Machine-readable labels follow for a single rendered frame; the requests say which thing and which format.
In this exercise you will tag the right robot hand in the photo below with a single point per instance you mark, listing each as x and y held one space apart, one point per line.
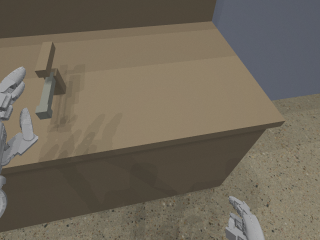
248 228

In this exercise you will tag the left robot hand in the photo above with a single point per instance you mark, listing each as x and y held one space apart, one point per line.
11 87

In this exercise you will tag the counter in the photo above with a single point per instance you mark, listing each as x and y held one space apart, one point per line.
150 101

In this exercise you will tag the tap lever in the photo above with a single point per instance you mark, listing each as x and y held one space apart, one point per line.
43 110

